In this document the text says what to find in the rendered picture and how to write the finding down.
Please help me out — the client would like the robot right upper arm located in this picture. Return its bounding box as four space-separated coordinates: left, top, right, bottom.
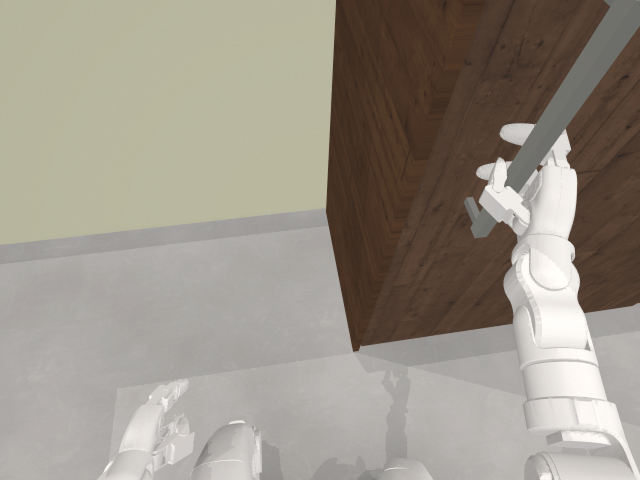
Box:
524 451 637 480

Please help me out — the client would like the robot thigh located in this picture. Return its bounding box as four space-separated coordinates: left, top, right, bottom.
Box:
189 423 262 480
378 458 433 480

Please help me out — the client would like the right robot hand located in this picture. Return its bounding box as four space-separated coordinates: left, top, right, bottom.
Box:
476 123 577 242

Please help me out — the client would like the left robot hand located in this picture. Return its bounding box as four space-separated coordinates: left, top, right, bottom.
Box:
118 378 195 472

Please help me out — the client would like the handle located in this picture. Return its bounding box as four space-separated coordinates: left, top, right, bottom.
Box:
464 0 640 238

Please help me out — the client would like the left robot thigh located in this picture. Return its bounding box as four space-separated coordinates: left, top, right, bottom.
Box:
189 423 262 480

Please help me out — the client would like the right robot thigh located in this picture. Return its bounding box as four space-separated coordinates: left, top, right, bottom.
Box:
378 458 433 480

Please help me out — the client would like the left robot forearm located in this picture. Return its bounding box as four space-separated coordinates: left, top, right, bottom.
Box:
96 449 154 480

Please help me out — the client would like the right robot forearm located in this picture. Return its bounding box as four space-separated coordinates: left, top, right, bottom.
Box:
503 234 640 480

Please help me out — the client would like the wardrobe door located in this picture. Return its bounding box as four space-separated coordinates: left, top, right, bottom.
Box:
361 0 640 346

